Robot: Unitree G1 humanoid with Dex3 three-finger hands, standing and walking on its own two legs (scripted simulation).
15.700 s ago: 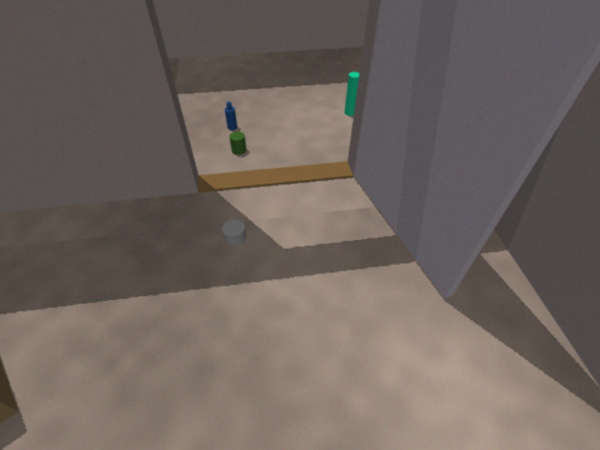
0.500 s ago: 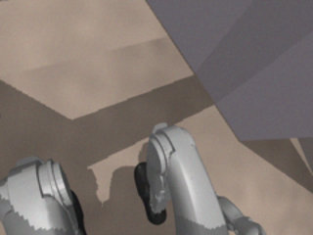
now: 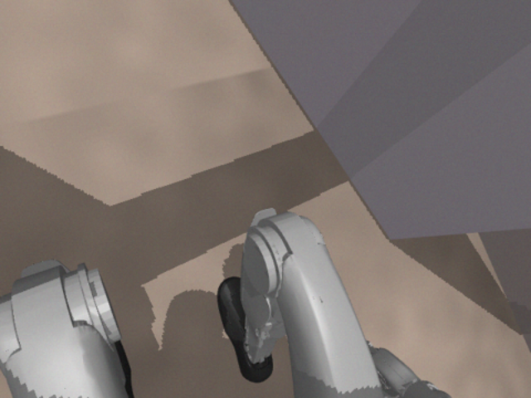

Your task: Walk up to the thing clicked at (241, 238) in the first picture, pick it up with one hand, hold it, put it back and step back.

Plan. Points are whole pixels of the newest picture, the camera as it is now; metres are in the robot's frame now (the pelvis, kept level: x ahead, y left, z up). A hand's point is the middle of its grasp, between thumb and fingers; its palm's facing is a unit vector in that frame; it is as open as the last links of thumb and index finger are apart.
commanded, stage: rest palm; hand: left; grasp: from above
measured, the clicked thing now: out of the picture +0.42 +0.35 -0.26
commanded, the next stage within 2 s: close in 0.48 s
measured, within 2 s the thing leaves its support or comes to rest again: neither
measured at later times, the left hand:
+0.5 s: hand out of the picture +0.41 +0.34 -0.25, palm faces -0.45 -0.21 -0.87, open 14.1 cm
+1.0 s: hand out of the picture +0.40 +0.34 -0.25, palm faces -0.42 -0.14 -0.90, open 12.9 cm
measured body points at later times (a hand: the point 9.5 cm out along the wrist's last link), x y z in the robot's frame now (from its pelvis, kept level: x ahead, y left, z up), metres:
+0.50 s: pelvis +0.00 +0.00 +0.00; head +0.27 +0.13 +0.34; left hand +0.43 +0.35 -0.20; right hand +0.07 -0.25 -0.07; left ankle +0.06 +0.13 -0.26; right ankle +0.11 -0.12 -0.26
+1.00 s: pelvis -0.01 +0.00 +0.00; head +0.25 +0.15 +0.34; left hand +0.42 +0.35 -0.19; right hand +0.08 -0.25 -0.06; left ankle +0.06 +0.13 -0.26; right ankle +0.11 -0.11 -0.26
